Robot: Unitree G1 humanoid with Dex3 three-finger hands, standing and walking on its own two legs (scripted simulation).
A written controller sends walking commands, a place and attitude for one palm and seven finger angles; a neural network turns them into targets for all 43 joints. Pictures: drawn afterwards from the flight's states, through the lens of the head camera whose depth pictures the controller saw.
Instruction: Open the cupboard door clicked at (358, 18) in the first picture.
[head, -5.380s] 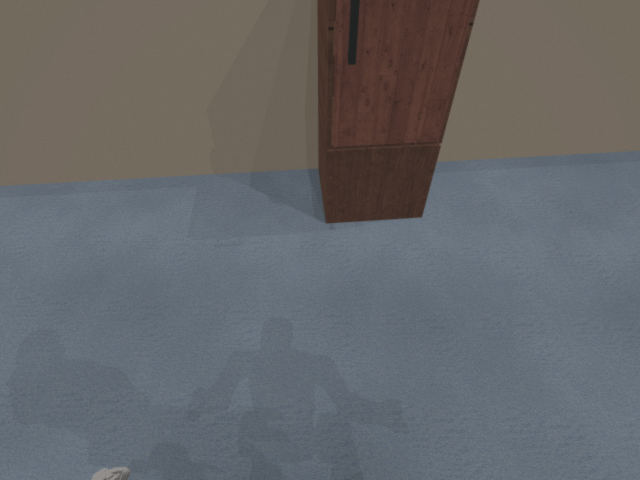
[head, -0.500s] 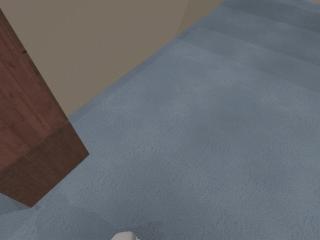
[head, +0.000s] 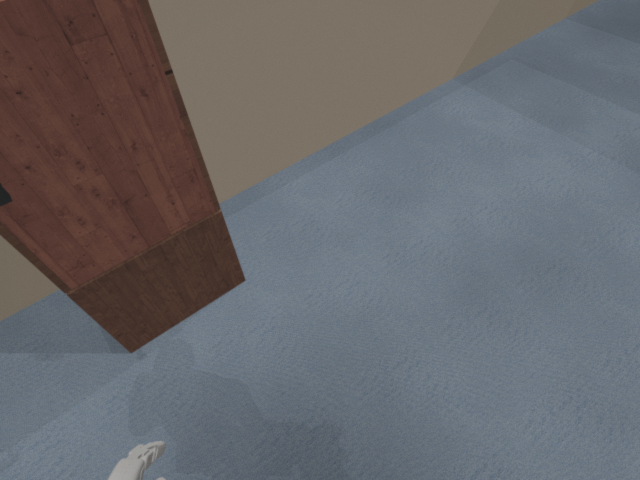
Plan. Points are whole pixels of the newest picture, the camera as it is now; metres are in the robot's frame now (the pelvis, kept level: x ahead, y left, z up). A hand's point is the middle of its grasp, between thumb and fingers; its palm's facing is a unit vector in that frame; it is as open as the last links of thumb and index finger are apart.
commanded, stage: turn to face it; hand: left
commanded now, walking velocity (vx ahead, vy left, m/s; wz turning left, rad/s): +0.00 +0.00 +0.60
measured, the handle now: out of the picture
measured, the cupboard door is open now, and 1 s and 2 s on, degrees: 0 0 0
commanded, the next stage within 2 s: take the last steps up to it in 0.98 s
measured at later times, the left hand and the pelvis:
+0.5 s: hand out of the picture -0.06 +0.22 -0.18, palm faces +0.37 -0.89 -0.26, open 7.4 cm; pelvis -0.02 +0.00 -0.01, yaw +20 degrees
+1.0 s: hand out of the picture -0.03 +0.18 -0.14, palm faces +0.52 -0.80 -0.29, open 7.4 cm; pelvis -0.01 -0.03 +0.00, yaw +32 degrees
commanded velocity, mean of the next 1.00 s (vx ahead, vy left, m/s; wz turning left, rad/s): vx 0.00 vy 0.00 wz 0.47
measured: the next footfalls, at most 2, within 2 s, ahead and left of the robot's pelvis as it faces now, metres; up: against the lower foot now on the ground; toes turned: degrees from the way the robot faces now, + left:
right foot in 0.02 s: +0.04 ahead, -0.11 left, +0.00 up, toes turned -1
left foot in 0.48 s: -0.02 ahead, +0.13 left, +0.00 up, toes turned +26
